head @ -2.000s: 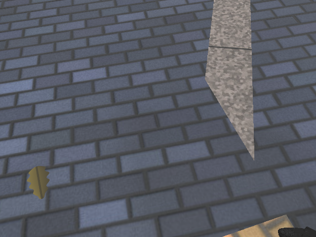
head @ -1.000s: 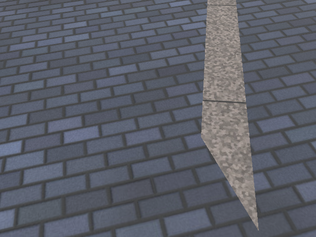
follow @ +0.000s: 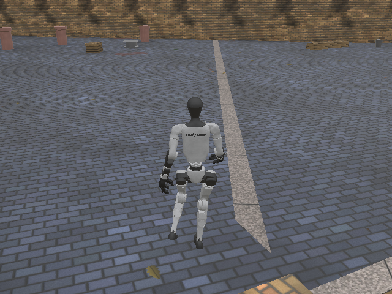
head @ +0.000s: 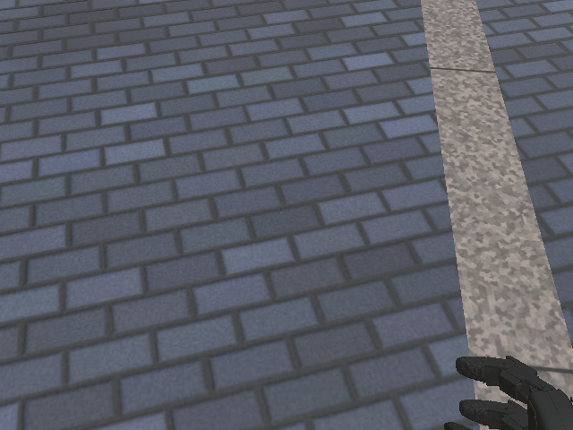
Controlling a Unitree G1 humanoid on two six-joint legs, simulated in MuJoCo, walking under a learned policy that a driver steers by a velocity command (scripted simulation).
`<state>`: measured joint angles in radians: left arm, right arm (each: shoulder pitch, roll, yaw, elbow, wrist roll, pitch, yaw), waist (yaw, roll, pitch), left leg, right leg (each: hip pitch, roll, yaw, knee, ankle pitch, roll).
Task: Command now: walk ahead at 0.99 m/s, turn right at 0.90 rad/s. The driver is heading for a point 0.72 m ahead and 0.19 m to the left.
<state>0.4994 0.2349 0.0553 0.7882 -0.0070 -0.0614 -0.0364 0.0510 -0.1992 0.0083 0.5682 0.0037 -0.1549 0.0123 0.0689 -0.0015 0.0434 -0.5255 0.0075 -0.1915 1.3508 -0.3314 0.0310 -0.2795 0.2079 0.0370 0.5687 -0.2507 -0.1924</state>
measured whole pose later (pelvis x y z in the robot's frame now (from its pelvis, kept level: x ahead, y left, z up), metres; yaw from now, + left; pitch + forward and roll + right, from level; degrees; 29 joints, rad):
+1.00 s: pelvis +0.79 +0.11 +0.02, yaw +12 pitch +1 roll -3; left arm 0.32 0.30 0.06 0.85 -0.01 -0.07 -0.01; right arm 0.09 -0.31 -0.04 0.67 -0.01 -0.04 0.01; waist 0.09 0.03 0.05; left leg -0.50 0.02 -0.09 0.60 -0.03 0.00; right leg -0.16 0.03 -0.01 0.39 -0.23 0.01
